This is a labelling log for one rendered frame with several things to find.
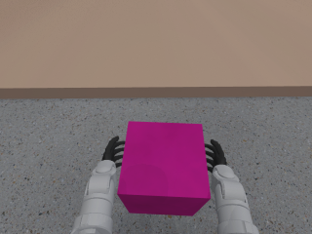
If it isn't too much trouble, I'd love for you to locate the left robot forearm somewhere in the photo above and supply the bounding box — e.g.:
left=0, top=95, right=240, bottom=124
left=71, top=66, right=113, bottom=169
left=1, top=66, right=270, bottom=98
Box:
left=70, top=160, right=118, bottom=234

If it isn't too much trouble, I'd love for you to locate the robot left hand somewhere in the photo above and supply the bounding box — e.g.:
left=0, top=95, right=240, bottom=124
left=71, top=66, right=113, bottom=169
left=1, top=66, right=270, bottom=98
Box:
left=101, top=136, right=126, bottom=168

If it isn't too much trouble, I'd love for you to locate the robot right hand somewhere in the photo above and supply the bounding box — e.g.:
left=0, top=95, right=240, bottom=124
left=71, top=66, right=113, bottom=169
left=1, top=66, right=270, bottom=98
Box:
left=204, top=139, right=227, bottom=173

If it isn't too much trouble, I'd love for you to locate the right robot forearm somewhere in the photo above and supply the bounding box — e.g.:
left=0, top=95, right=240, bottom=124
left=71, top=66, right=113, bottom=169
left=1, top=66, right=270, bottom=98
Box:
left=211, top=164, right=259, bottom=234

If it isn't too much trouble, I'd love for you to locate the carton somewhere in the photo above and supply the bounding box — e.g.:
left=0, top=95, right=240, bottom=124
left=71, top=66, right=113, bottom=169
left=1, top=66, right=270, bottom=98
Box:
left=117, top=121, right=211, bottom=216

